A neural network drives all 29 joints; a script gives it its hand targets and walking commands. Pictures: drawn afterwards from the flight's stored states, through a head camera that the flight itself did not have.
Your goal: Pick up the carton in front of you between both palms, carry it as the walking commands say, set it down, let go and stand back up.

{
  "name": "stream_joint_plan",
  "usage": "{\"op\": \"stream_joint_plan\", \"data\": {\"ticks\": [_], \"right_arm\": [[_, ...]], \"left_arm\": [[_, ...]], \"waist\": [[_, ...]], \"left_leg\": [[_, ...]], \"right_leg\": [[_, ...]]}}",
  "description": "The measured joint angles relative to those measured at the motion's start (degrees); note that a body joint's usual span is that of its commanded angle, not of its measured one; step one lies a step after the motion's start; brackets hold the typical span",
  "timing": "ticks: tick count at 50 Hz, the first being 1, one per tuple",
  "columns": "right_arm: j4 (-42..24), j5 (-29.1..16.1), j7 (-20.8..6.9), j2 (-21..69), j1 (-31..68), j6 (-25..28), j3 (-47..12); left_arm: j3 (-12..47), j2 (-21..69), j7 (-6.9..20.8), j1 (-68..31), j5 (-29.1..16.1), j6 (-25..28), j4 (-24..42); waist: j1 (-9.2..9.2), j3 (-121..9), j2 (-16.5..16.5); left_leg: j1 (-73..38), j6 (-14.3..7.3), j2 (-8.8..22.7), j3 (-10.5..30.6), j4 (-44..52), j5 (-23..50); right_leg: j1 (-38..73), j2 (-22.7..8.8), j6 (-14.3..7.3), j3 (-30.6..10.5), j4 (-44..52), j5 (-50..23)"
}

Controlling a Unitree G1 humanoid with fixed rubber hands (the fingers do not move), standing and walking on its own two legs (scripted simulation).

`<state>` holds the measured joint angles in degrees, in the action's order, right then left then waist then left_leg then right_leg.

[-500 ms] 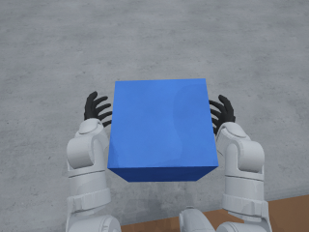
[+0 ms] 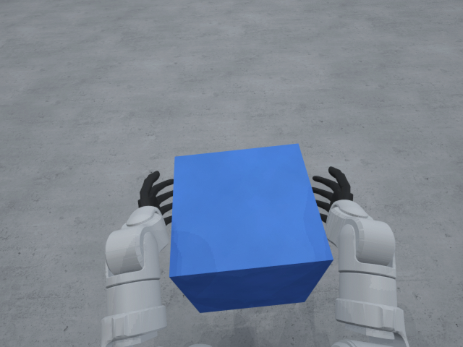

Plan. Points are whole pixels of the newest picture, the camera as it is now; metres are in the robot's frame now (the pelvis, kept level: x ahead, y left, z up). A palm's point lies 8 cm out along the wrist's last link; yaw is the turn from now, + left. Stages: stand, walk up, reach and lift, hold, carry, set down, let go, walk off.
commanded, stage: carry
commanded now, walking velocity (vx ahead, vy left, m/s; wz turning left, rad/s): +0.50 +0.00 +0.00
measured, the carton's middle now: (245, 235) +0.33 +0.02 +0.00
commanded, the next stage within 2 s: none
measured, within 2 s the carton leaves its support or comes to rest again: neither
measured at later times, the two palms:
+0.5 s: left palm (198, 82) +0.68 +0.13 +0.09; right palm (331, 89) +0.64 -0.17 +0.09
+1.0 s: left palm (225, 37) +0.90 +0.08 +0.09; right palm (332, 36) +0.90 -0.22 +0.09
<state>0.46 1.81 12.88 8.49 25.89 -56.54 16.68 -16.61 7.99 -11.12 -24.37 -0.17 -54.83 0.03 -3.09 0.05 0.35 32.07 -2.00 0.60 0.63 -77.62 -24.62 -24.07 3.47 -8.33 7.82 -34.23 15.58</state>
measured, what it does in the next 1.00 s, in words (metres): walks ahead: left foot, then right foot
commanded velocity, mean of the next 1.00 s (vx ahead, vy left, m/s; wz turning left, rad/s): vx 0.50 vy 0.00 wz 0.00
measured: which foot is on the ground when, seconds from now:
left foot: up 0.00-0.30, down 0.32-0.80, up 0.82-1.00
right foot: down 0.00-0.34, up 0.36-0.78, down 0.80-1.00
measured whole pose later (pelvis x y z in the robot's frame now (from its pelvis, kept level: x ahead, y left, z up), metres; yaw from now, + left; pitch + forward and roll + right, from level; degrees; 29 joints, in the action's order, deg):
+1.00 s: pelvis +0.67 -0.08 +0.02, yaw +0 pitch +4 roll +0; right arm -26.7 0.4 8.9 7.8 -5.1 -64.0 1.9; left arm -3.2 7.9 -8.5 5.0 0.8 -62.2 26.1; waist -1.1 -6.6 0.7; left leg 29.6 0.1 4.6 -4.8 -59.4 -17.3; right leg -14.1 -2.0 -3.1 12.8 -21.2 11.6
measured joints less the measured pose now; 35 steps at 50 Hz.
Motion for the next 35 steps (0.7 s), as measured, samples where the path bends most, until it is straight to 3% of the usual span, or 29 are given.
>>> {"op": "stream_joint_plan", "data": {"ticks": [7,14,16,19,20,22,27,35], "right_arm": [[-1.6,1.6,-1.4,0.9,-3.0,5.9,-0.5],[-3.2,1.4,-1.4,0.2,-4.7,7.6,-1.6],[-3.4,0.9,-1.3,0.1,-4.5,7.3,-2.6],[-2.4,1.2,-1.0,0.4,-2.4,7.0,-4.1],[-2.3,0.9,-0.9,0.3,-2.0,6.5,-4.5],[-2.8,0.0,-1.1,0.0,-2.7,5.5,-4.7],[-6.2,-1.8,-2.4,0.3,-6.3,3.5,-4.7],[-16.0,-1.9,-3.9,-0.5,-14.5,-0.5,-8.8]], "left_arm": [[0.1,1.1,1.7,1.2,0.9,5.5,-0.2],[1.6,1.2,2.0,1.8,1.3,7.2,0.6],[1.6,0.7,1.5,2.6,1.4,7.0,1.7],[1.5,-1.7,0.5,1.8,1.5,6.9,1.8],[1.4,-2.0,0.2,1.8,1.4,6.7,1.9],[1.1,-1.4,-0.2,2.0,1.5,5.9,2.3],[0.3,1.1,0.2,3.2,3.6,3.9,4.5],[6.7,0.1,1.3,12.2,1.2,-1.5,15.6]], "waist": [[-0.41,1.8,-0.4],[-0.08,0.3,-0.2],[1.29,-0.2,0.0],[4.22,0.1,-2.3],[5.11,0.3,-1.9],[6.34,0.3,-0.9],[6.62,-1.2,0.8],[3.24,-4.9,0.2]], "left_leg": [[12.4,0.3,2.6,-2.1,16.4,9.4],[6.8,-1.6,-0.8,-8.1,42.3,23.6],[0.4,-2.5,-2.0,-10.8,49.3,25.8],[-1.8,-5.5,-3.3,-12.2,45.5,16.9],[-2.8,-5.8,-3.3,-12.2,45.2,15.8],[-6.0,-5.4,-3.1,-11.6,47.3,15.1],[-15.2,-4.2,-1.8,-10.2,56.0,14.0],[-29.3,-0.5,0.6,-8.8,64.4,8.7]], "right_leg": [[8.5,0.8,0.2,-1.8,4.7,4.8],[19.6,1.5,1.7,-4.0,7.7,11.2],[20.8,1.7,2.9,-3.6,1.3,12.9],[11.0,0.3,6.3,-5.9,-25.0,12.1],[7.1,0.2,6.6,-6.6,-32.4,11.7],[0.8,-1.0,6.9,-7.2,-37.5,9.4],[-8.7,-5.8,8.2,-6.8,-25.0,3.7],[-9.1,-7.7,9.4,-2.0,0.8,-9.8]]}}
